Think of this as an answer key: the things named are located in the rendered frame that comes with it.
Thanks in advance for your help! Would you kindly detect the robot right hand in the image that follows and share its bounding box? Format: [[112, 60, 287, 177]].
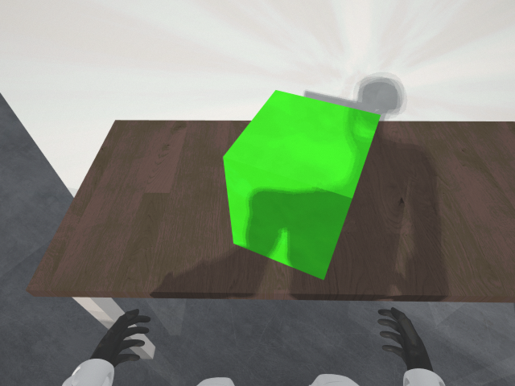
[[377, 307, 434, 372]]

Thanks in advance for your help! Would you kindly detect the robot left hand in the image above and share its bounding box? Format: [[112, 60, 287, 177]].
[[90, 309, 150, 368]]

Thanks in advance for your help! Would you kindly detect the robot left forearm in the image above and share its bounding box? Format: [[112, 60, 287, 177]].
[[62, 359, 114, 386]]

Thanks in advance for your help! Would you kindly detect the carton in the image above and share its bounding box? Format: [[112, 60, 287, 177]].
[[223, 90, 381, 280]]

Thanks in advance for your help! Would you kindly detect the table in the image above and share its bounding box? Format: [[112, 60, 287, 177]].
[[26, 120, 515, 359]]

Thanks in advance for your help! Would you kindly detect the robot right forearm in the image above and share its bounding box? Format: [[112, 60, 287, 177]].
[[403, 368, 445, 386]]

